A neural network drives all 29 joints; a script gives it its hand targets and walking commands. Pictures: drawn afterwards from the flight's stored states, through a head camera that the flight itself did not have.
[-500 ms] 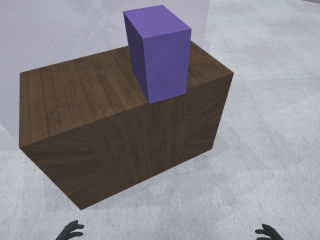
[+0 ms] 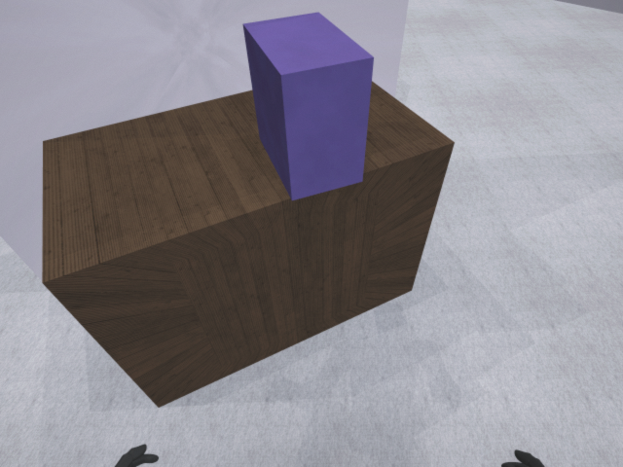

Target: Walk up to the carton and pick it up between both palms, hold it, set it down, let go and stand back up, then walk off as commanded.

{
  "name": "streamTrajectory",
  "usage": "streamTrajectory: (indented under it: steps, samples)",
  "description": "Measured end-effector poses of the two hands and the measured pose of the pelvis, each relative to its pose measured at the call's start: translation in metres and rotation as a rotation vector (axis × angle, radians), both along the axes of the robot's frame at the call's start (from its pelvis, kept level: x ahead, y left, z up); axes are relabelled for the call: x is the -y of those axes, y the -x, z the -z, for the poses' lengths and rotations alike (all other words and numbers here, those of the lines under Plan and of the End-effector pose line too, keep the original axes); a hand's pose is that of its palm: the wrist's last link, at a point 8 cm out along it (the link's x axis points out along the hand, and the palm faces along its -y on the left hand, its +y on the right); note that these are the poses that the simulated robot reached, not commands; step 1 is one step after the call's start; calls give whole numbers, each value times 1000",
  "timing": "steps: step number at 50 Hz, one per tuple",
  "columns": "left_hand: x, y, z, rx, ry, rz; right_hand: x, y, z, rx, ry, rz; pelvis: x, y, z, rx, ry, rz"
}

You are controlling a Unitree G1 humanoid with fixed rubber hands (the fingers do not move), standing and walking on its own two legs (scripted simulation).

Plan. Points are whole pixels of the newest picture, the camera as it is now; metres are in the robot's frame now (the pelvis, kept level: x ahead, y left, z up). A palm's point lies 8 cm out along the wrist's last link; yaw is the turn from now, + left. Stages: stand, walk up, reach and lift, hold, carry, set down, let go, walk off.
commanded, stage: stand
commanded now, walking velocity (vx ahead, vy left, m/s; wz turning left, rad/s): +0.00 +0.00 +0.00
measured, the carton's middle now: (305, 106) +0.83 +0.05 +0.05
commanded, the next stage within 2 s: walk up in 1.60 s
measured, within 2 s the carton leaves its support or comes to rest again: neither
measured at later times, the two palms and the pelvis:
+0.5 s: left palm out of the picture +0.09 +0.30 -0.09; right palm out of the picture +0.10 -0.26 -0.10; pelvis -0.01 +0.00 +0.01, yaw +0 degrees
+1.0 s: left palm out of the picture +0.07 +0.30 -0.09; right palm out of the picture +0.08 -0.27 -0.10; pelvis -0.03 +0.00 +0.01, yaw +0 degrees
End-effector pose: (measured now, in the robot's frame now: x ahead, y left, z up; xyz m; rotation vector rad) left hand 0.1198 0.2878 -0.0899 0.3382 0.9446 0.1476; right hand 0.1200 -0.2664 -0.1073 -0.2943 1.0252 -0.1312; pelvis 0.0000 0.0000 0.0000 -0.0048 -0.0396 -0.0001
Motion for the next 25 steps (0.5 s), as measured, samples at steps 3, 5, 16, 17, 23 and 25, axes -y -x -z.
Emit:
streamTrajectory:
  steps: [3, 5, 16, 17, 23, 25]
  samples:
    - [-1, 2, 0, -8, 1, -2, 0, 2, 0, -9, 1, 3, -1, 1, -1, -3, 1, 0]
    - [-2, 4, 1, -16, 1, -4, 0, 3, 0, -14, 1, 4, -1, 1, -2, -6, 1, 0]
    - [-5, 16, 3, -41, 3, -15, -1, 12, -1, -34, 3, 15, -3, 6, -4, -8, 5, 0]
    - [-6, 17, 3, -41, 4, -15, -2, 13, -1, -35, 4, 15, -4, 7, -4, -8, 5, 0]
    - [-8, 24, 2, -47, 4, -22, -2, 16, -5, -29, 5, 17, -5, 11, -7, -11, 6, 0]
    - [-8, 26, 1, -50, 4, -24, -2, 17, -6, -27, 5, 17, -4, 13, -7, -12, 6, 0]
